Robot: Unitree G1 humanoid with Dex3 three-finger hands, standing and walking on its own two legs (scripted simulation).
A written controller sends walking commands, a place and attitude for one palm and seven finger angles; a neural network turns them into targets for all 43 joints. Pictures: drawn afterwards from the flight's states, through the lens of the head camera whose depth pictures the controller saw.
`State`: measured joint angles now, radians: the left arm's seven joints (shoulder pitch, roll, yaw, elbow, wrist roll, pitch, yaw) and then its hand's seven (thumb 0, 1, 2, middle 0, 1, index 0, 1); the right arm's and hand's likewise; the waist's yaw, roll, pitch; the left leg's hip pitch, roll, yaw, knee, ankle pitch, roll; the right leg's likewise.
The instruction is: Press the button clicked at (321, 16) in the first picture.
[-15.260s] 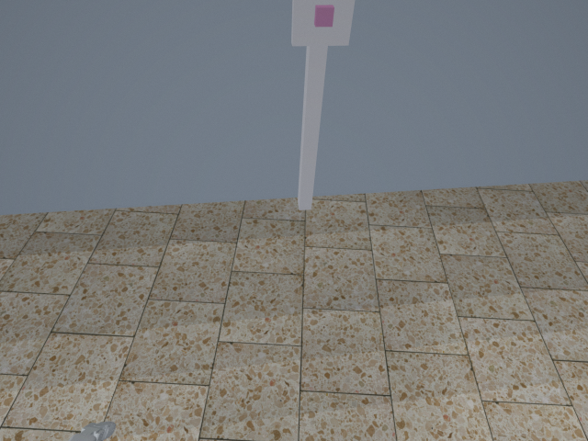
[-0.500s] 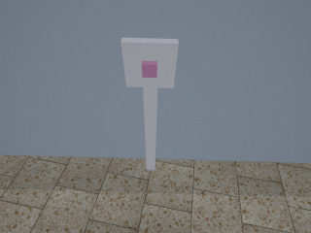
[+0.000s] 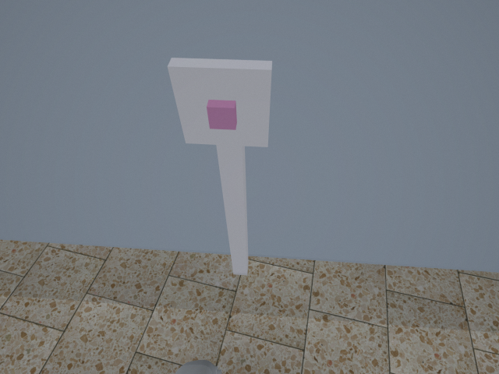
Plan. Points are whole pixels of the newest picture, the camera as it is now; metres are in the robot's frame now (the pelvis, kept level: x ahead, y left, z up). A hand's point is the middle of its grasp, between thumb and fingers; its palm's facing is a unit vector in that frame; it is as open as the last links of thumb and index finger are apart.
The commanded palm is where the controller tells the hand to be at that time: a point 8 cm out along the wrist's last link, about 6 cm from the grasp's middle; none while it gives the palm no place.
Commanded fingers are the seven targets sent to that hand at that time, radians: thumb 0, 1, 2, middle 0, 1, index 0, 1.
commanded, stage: shuffle to correct the standing spot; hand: left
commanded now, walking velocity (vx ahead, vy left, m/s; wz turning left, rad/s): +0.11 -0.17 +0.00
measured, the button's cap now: (222, 113) +0.54 +0.10 +0.11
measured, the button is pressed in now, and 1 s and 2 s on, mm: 0 0 0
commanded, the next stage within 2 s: come to a stop and stand still in 0.30 s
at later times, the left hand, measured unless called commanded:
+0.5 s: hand (202, 369) +0.16 +0.10 -0.17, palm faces +0.00 -0.98 -0.22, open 7.3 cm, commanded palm none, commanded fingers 0.00 0.90 0.90 -0.20 -0.30 -0.20 -0.30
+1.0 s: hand out of the picture +0.14 +0.12 -0.18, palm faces +0.08 -0.97 -0.21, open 7.3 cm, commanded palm none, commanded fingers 0.00 0.90 0.90 -0.20 -0.30 -0.20 -0.30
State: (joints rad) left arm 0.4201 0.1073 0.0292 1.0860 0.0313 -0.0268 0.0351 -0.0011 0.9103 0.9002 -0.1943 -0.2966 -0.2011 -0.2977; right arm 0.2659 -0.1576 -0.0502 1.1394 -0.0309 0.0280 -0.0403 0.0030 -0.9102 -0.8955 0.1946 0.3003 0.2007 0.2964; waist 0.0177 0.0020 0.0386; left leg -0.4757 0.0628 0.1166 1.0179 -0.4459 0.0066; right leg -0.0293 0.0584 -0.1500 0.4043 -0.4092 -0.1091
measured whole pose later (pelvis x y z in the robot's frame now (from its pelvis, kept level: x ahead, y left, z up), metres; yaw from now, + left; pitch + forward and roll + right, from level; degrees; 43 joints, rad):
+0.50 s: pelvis +0.10 -0.09 +0.00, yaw -1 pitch +1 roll -1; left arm 0.23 0.21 0.08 0.98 0.03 0.03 -0.01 0.01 0.93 0.90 -0.19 -0.30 -0.20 -0.30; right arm 0.23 -0.18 -0.07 1.06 -0.04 0.01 -0.03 0.00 -0.92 -0.90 0.20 0.30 0.21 0.30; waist -0.02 0.01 0.05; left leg -0.26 0.14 0.10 0.55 -0.30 -0.06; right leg -0.39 -0.11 -0.04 0.64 -0.22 0.05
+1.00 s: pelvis +0.10 -0.08 +0.00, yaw +1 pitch +0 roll -1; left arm 0.19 0.22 0.08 1.00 0.02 0.07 0.03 0.00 0.91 0.90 -0.20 -0.30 -0.20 -0.30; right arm 0.13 -0.16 -0.04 0.95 -0.03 0.04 -0.01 0.00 -0.91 -0.90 0.19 0.30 0.20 0.30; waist 0.02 -0.06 0.08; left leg -0.29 0.00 0.08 0.58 -0.30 0.06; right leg -0.46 -0.05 0.01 1.00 -0.44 0.03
